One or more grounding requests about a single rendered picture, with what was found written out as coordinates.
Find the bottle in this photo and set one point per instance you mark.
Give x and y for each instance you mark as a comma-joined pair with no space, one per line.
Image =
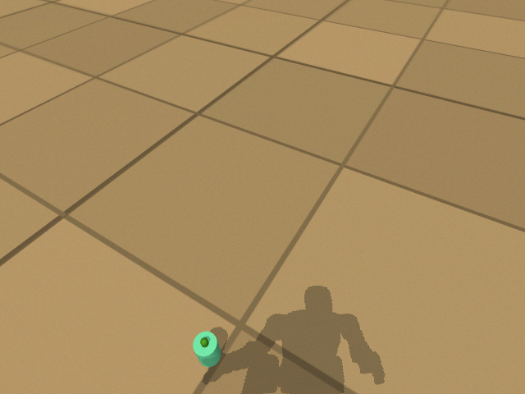
207,349

